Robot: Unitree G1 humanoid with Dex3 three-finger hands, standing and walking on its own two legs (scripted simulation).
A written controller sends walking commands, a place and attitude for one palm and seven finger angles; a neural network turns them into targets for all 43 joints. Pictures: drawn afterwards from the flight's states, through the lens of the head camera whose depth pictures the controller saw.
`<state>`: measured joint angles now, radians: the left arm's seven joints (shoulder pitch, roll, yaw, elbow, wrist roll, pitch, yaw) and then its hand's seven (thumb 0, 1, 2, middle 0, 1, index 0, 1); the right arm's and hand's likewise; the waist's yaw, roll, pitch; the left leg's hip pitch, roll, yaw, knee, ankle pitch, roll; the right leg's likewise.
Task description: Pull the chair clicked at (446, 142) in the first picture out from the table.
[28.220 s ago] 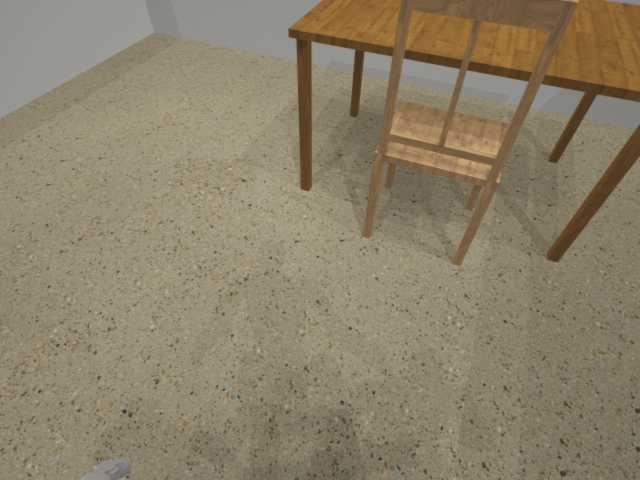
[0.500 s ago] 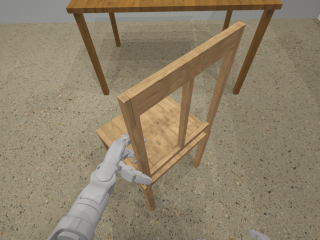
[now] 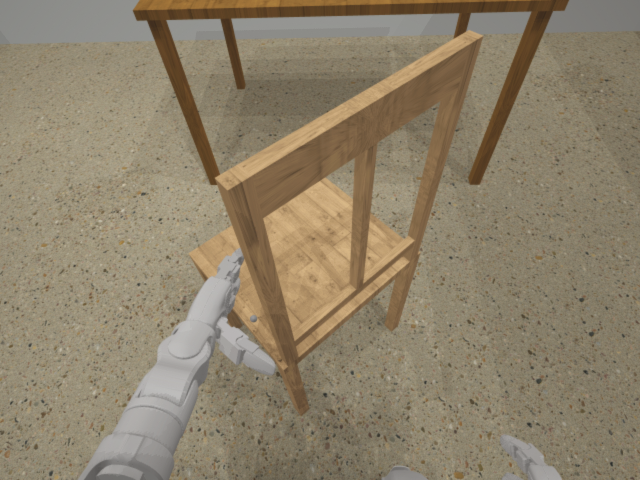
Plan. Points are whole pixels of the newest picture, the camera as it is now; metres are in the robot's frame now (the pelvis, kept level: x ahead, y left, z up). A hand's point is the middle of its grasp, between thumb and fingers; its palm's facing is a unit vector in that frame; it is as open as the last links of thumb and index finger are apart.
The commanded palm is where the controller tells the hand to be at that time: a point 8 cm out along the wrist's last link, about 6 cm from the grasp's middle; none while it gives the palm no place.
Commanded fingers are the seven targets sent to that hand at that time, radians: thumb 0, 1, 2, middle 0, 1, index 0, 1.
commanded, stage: draw the fingers out of the gap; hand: left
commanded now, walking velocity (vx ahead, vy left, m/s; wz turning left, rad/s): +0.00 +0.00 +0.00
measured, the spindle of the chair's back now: (360, 229) +0.49 -0.07 -0.04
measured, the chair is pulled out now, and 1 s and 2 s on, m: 0.66 0.66 0.66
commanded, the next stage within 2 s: draw the hand back to the body in 0.68 s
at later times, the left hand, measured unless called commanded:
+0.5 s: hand (249, 390) +0.24 +0.09 -0.03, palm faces -0.26 -0.95 -0.19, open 17.5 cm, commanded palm +0.23 +0.14 -0.01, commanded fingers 0.00 -0.55 0.20 0.00 0.00 0.00 0.00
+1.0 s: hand (207, 397) +0.21 +0.12 +0.04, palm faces +0.04 -1.00 +0.01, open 17.5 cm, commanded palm +0.18 +0.18 +0.03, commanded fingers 0.00 -0.55 0.20 0.00 0.00 0.00 0.00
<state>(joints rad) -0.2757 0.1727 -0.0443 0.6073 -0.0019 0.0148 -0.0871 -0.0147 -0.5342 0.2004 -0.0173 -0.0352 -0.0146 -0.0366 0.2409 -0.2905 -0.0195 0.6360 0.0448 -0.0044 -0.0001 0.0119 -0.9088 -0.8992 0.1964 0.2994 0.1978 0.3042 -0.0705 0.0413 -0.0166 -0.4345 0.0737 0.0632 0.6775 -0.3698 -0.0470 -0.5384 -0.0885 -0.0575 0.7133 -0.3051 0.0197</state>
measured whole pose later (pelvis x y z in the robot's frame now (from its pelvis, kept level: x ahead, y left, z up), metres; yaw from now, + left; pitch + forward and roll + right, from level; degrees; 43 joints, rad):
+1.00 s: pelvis +0.00 +0.00 -0.02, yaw +2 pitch +7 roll +0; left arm 0.45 0.13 -0.08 -0.18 -0.16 -0.23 -0.02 -0.02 -0.54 0.20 -0.01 0.00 -0.01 0.00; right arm 0.22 -0.24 0.00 0.57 0.04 -0.22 -0.03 0.02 -0.91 -0.90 0.20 0.30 0.20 0.30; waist -0.02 0.03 -0.05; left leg -0.51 0.08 0.00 0.86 -0.47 -0.06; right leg -0.58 -0.10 -0.10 0.87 -0.40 0.01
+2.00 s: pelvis +0.03 +0.03 +0.02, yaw +0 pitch -4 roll -1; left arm 0.52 0.34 0.31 -0.46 -0.05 -0.08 0.18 0.00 0.59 0.75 -0.17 -0.24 -0.17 -0.24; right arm 0.18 -0.22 0.00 0.65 0.02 -0.13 -0.07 0.02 -0.91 -0.90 0.20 0.30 0.20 0.30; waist 0.08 0.08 0.05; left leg -0.05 0.07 0.07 0.47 -0.34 -0.03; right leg -0.13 -0.08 -0.07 0.45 -0.24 0.05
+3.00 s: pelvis -0.03 +0.01 +0.01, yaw -1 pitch +1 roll +1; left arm 0.61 0.40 0.40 -0.52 -0.07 -0.13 0.18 0.01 0.89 0.90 -0.22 -0.30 -0.22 -0.31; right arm 0.16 -0.23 -0.04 0.58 0.04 -0.04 -0.10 0.02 -0.91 -0.90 0.20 0.30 0.20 0.30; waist 0.01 0.09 0.09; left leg -0.27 0.06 0.09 0.56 -0.29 -0.03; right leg -0.37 -0.08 -0.04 0.56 -0.20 0.04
